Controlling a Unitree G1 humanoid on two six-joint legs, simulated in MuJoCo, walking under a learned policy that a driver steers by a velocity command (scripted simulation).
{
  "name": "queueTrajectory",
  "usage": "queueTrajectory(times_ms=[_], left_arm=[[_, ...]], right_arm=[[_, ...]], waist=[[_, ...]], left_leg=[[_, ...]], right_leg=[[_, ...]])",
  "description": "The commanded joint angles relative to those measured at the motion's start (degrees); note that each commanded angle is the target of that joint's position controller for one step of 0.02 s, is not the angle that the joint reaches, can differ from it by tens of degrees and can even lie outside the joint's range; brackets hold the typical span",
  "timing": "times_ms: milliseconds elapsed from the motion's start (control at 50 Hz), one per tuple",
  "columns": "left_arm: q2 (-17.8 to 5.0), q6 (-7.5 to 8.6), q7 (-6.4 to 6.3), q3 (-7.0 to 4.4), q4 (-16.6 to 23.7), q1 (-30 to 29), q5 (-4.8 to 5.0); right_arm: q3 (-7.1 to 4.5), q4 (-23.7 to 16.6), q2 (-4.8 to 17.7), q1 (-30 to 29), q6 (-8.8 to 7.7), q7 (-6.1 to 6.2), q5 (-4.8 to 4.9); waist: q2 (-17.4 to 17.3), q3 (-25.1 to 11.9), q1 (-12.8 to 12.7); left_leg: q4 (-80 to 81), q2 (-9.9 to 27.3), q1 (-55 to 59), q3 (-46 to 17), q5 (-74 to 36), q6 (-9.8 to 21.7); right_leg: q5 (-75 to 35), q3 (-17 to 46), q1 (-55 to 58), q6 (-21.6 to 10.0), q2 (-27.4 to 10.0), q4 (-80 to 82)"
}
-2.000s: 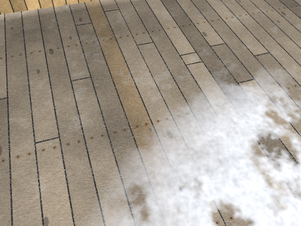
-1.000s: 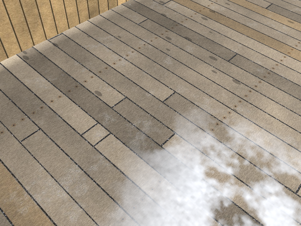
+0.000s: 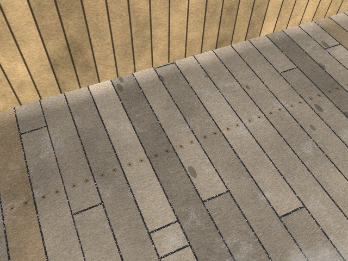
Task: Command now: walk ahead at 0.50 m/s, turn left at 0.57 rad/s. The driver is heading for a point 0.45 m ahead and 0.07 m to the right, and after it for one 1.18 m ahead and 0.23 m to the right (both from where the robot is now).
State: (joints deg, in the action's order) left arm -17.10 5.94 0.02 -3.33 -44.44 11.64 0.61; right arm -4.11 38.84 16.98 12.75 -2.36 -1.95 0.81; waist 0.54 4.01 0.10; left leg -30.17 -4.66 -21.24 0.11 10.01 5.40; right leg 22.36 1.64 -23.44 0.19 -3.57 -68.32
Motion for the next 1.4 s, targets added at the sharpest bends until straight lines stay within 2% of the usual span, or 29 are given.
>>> queueTrajectory(times_ms=[20,80,160,280,340,380,400,420,440,460,480,520,600,700,820,880,900,920,940,960,980,1020,1120,1200,1240,1280,1300,1340,1400], left_arm=[[-6.91,0.69,-0.11,-1.88,4.61,0.26,-1.21],[-4.57,-0.53,-0.18,-1.14,4.88,-1.48,-1.52],[-2.25,-0.33,0.74,0.26,5.41,-8.18,-0.66],[-4.02,0.18,2.46,0.23,7.91,-14.22,0.52],[-4.80,0.16,3.40,-0.08,8.00,-11.44,0.52],[-7.70,-0.09,3.08,-1.91,5.12,-0.67,-0.18],[-11.03,-0.17,2.70,-3.04,4.08,6.48,-0.72],[-16.94,-0.24,2.51,-4.24,4.76,9.58,-1.45],[-12.28,-0.52,2.60,-3.09,4.65,10.83,-0.41],[-9.85,-0.93,2.30,-2.31,5.59,7.40,-0.08],[-8.81,-1.43,2.02,-2.08,6.48,4.22,0.08],[-7.66,-2.21,1.52,-1.58,7.34,0.97,-0.17],[-9.60,-3.01,0.52,-2.35,7.35,-0.40,-0.59],[-10.10,-5.57,-1.56,-2.66,6.78,0.55,0.66],[-9.95,-7.54,-2.48,-2.86,7.26,1.47,0.33],[-9.35,-7.91,-2.50,-2.70,8.61,-1.09,0.78],[-8.62,-7.95,-2.48,-2.46,9.23,-2.12,0.89],[-5.79,-7.76,-2.30,-1.59,9.54,0.50,-0.05],[-4.09,-7.41,-2.26,-1.21,9.60,5.62,-0.06],[-8.71,-7.17,-2.17,-2.10,8.84,6.83,-0.75],[-11.19,-7.42,-2.09,-3.03,7.72,6.29,-0.40],[-9.98,-8.77,-2.68,-3.15,6.59,3.72,0.08],[-3.99,-9.14,-2.31,-1.10,7.37,1.11,0.15],[-4.37,-8.82,-1.61,-0.86,6.98,-0.25,0.02],[-3.92,-8.52,-1.19,-0.91,5.26,2.28,-0.22],[-7.15,-8.33,-1.38,-1.25,5.78,2.21,-1.39],[-10.84,-8.51,-1.65,-1.98,5.66,0.79,-1.78],[-3.17,-7.41,-0.63,0.10,5.62,-2.60,-2.43],[-3.88,-5.76,-0.59,0.21,4.00,-1.00,-2.15]], right_arm=[[-1.77,-4.62,6.78,0.35,-1.29,0.80,-0.67],[-1.99,-3.55,8.00,1.65,-1.54,1.87,-0.41],[-1.45,-1.15,7.50,4.43,-1.71,2.35,-0.44],[-1.71,2.96,8.86,8.38,-1.73,2.02,-0.53],[-2.10,3.70,9.70,7.14,-1.01,2.55,-0.43],[-1.94,2.92,9.80,4.50,-0.21,3.06,-0.73],[-1.25,1.52,8.61,4.53,-0.11,3.72,-1.45],[0.26,-0.63,3.98,10.64,-1.14,3.43,-2.27],[0.55,0.21,5.37,10.34,-2.26,2.86,-2.41],[-0.06,-0.68,8.00,6.73,-2.88,2.14,-0.57],[0.06,-1.47,8.04,2.99,-3.03,2.12,-0.31],[-0.57,-2.53,8.35,0.28,-2.06,2.90,-1.63],[0.00,-1.85,5.47,3.44,0.08,4.19,-1.82],[0.05,-3.01,4.75,-2.71,0.87,4.49,-1.55],[-0.25,-4.61,5.30,-9.18,-0.40,3.32,-1.01],[-0.91,-3.64,6.14,-6.21,-1.55,2.84,-0.74],[-1.25,-2.94,6.67,-4.31,-1.92,2.85,-0.81],[-1.88,-3.19,9.83,-3.01,-1.84,3.20,-1.67],[-2.29,-3.37,12.79,-4.54,-0.89,3.42,-3.36],[-1.82,-2.57,9.28,-0.74,-0.50,3.26,-2.89],[-1.10,-2.98,7.10,-1.65,-0.42,3.18,-1.96],[-0.54,-3.06,5.62,-4.36,0.16,3.03,-1.27],[-0.10,-1.74,5.45,-6.17,1.44,3.12,-1.56],[-0.55,-0.26,7.60,-4.26,2.19,3.06,-0.98],[-0.14,0.36,7.15,-4.93,2.35,2.97,-0.34],[0.61,1.92,5.58,-1.04,1.47,2.62,-0.88],[1.33,1.64,2.76,0.98,0.63,2.13,-2.15],[1.26,1.96,3.40,-4.24,0.62,2.45,-2.51],[0.88,3.78,4.00,-2.96,1.42,3.17,-1.93]], waist=[[-3.14,-7.46,-0.86],[-2.73,-5.88,-0.89],[-4.94,-4.05,3.02],[-4.34,-0.05,5.53],[-5.00,-1.44,3.32],[-4.31,-8.42,-2.70],[-0.78,-14.40,-5.56],[12.74,-21.79,-2.46],[12.33,-26.80,-4.00],[7.45,-20.67,-4.14],[2.28,-15.21,-3.52],[-0.63,-9.06,-0.70],[3.53,-10.22,1.87],[4.47,-12.03,-0.05],[6.94,-9.32,-2.14],[8.31,-8.92,0.25],[7.81,-8.96,1.46],[1.24,-12.69,0.12],[-13.72,-11.71,-3.72],[-14.54,-14.06,-1.59],[-9.54,-12.58,-1.04],[-5.69,-9.76,-0.87],[-10.98,-9.81,-0.85],[-12.47,-10.05,1.21],[-11.07,-8.83,-0.70],[-5.22,-8.68,0.12],[6.45,-8.87,3.31],[6.56,-5.52,1.43],[6.34,-2.42,1.08]], left_leg=[[16.39,14.93,14.12,-22.08,-11.50,11.75],[17.78,13.31,9.97,-16.10,-16.78,11.46],[18.69,10.97,9.22,-9.32,-12.11,7.52],[17.63,17.49,21.67,-9.86,-11.04,6.65],[12.90,18.64,26.31,-7.23,-24.84,4.67],[-1.53,14.75,24.82,-2.61,-45.17,1.88],[-15.67,11.81,16.32,-0.34,-38.04,-0.90],[-40.05,1.01,-6.76,1.19,-2.87,-6.65],[-47.33,-1.43,-14.57,-6.17,24.19,-7.33],[-49.39,2.37,-18.04,-8.43,21.93,-6.88],[-46.85,4.69,-18.08,-6.90,18.65,-6.88],[-39.77,7.54,-14.39,-5.55,14.79,-7.48],[-30.97,6.06,-10.55,-4.27,10.19,-10.32],[-19.39,4.33,-10.43,-5.71,0.39,-11.76],[-7.93,2.21,-9.58,-8.06,3.10,-10.79],[3.62,1.88,-1.75,-7.49,-0.12,-8.71],[10.06,3.66,4.77,-7.39,-8.60,-7.44],[9.21,13.52,14.35,-14.34,-21.09,-3.60],[8.29,24.24,20.47,-27.86,-40.84,6.52],[8.28,29.27,21.04,-34.65,-41.91,12.15],[7.06,26.79,19.69,-29.28,-39.06,11.35],[6.88,20.38,16.49,-20.21,-31.13,7.16],[9.15,15.34,12.97,-12.16,-26.24,6.52],[9.24,16.51,12.73,-14.01,-18.60,7.23],[8.19,15.38,9.56,-13.34,-12.80,5.51],[5.79,12.66,2.72,-10.97,-3.54,-0.71],[2.69,6.61,1.20,-4.28,4.57,-4.69],[3.99,6.31,9.12,-3.09,2.70,-8.07],[4.34,6.56,9.56,-3.99,-1.04,-7.69]], right_leg=[[-4.99,3.08,-12.23,0.73,-3.26,4.17],[-11.09,1.33,-12.19,3.31,-2.53,12.79],[-28.20,-0.33,-8.64,3.32,-1.58,29.26],[-25.74,0.10,-15.11,-1.25,-0.75,36.60],[-18.06,-0.99,-12.34,-4.11,1.26,37.64],[-19.03,-4.79,3.38,-6.62,5.99,39.69],[-28.97,2.35,17.54,-9.15,1.41,38.76],[-35.88,28.87,38.61,-20.16,-13.21,39.80],[-40.00,40.52,44.08,-22.44,-16.36,45.71],[-39.15,32.00,38.97,-19.78,-14.66,45.33],[-42.21,25.19,31.26,-17.90,-12.36,45.49],[-48.12,18.25,17.99,-15.97,-8.60,47.71],[-54.08,14.09,11.11,-16.04,-5.15,48.93],[-41.65,15.80,11.79,-12.13,-2.96,47.04],[-32.96,24.29,15.72,-11.54,-3.53,43.69],[-33.22,27.38,16.04,-9.58,-1.60,40.20],[-29.33,26.74,13.48,-7.79,0.48,38.23],[-15.81,22.25,8.80,-5.07,3.64,30.83],[12.40,12.42,-3.14,-1.05,13.03,20.40],[19.64,9.79,-6.62,2.08,11.18,8.01],[16.24,10.04,-7.74,3.54,9.70,1.54],[10.30,9.31,-8.88,5.06,8.59,-1.57],[5.10,3.14,-0.16,6.27,6.29,14.80],[-0.07,0.63,7.21,4.91,4.56,30.42],[-9.53,-0.95,13.43,2.77,5.16,43.20],[-19.03,5.54,21.65,-1.22,-0.34,47.58],[-21.93,10.98,19.71,-5.22,-6.07,46.16],[-4.77,10.54,8.41,-5.87,-4.16,49.22],[-4.00,7.94,6.85,-2.74,-1.38,49.09]])
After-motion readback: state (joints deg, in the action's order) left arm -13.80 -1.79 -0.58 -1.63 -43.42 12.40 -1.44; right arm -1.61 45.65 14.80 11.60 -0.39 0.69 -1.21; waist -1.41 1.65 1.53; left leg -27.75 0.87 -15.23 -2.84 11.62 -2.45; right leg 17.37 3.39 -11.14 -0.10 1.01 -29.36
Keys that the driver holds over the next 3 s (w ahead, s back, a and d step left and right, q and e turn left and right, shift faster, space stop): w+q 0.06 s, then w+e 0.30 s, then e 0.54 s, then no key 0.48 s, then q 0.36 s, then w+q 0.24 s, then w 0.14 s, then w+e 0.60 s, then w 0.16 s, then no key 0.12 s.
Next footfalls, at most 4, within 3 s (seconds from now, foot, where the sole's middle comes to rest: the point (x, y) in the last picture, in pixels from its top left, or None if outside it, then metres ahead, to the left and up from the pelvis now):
0.40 right None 0.41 -0.15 -0.77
0.92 left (170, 229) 0.56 0.03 -0.77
1.28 right None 0.41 -0.19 -0.77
2.32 right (231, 183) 0.76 -0.23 -0.77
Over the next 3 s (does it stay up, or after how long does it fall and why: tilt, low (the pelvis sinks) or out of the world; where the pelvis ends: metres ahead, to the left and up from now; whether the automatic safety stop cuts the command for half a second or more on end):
stays up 0.99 -0.18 0.02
